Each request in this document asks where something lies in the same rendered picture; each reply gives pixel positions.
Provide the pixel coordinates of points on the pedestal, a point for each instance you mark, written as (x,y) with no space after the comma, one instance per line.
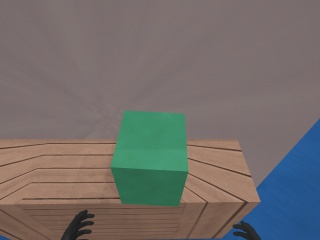
(45,183)

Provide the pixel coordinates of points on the right robot hand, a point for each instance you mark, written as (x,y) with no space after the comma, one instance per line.
(250,232)

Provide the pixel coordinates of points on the carton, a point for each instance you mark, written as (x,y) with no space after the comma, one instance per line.
(150,160)

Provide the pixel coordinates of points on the left robot hand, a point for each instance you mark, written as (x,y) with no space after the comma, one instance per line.
(73,232)

